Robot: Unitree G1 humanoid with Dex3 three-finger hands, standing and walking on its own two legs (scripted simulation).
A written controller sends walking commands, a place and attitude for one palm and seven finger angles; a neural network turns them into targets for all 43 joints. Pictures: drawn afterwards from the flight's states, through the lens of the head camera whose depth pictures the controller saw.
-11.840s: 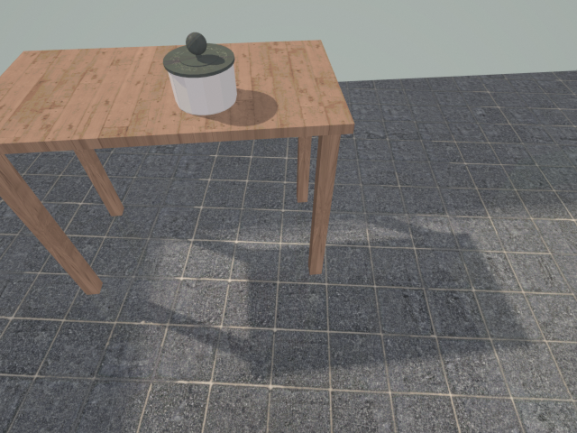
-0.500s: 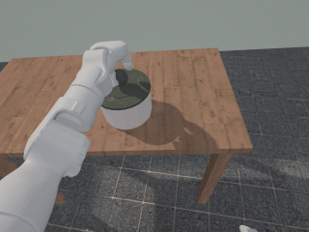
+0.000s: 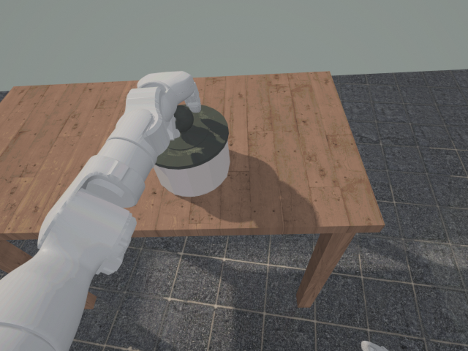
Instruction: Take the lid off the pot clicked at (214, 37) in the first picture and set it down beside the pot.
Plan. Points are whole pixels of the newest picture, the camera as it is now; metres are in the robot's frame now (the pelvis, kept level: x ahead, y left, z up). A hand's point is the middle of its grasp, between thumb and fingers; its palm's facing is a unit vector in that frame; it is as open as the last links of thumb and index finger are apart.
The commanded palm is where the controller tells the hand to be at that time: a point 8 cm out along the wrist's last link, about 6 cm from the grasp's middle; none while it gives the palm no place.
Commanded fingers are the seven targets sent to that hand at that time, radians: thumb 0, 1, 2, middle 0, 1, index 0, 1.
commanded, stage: lower the open fingers around the knob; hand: left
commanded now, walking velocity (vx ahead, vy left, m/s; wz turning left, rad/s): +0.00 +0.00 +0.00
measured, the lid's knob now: (180, 118) +0.51 +0.08 +0.12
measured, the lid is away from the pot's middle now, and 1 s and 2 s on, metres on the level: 0.00 0.00 0.00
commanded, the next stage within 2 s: close the fingers and squeeze the knob in 0.14 s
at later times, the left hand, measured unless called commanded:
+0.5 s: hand (178, 119) +0.48 +0.07 +0.14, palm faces -0.35 -0.01 -0.94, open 9.9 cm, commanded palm +0.47 +0.08 +0.21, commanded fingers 0.00 -0.01 1.05 -0.56 -0.83 -0.56 -0.83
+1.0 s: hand (172, 120) +0.47 +0.08 +0.15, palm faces -0.33 -0.02 -0.94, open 8.2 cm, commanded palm +0.47 +0.09 +0.21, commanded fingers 0.00 0.30 0.86 -0.70 -1.02 -0.70 -1.02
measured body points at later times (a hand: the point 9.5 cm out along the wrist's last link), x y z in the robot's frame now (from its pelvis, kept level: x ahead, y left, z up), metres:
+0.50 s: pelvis +0.00 +0.00 +0.00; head +0.04 -0.04 +0.45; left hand +0.49 +0.07 +0.20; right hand +0.08 -0.26 -0.14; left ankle -0.04 +0.11 -0.74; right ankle +0.00 -0.14 -0.74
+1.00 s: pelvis +0.00 +0.00 +0.00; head +0.03 -0.03 +0.45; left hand +0.49 +0.08 +0.20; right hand +0.08 -0.26 -0.14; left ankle -0.04 +0.11 -0.74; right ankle +0.00 -0.14 -0.74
